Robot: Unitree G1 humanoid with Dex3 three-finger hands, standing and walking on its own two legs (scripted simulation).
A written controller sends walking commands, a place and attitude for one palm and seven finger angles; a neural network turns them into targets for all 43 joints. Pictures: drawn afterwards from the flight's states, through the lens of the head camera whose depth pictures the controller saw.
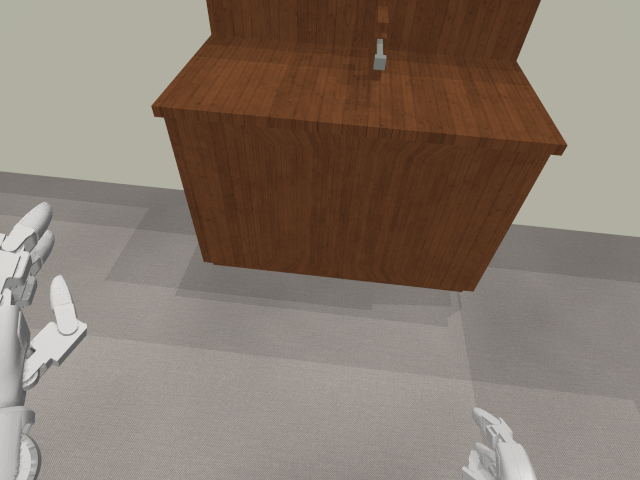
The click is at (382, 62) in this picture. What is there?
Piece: tap's lever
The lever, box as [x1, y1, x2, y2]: [373, 54, 385, 69]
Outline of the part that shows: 375,54 373,68 384,69 385,55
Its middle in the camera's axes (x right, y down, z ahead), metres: +0.15 -0.44 +0.96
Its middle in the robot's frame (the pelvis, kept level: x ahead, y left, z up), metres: +1.03 -0.08 +0.09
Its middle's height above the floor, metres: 0.86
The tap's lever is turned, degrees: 0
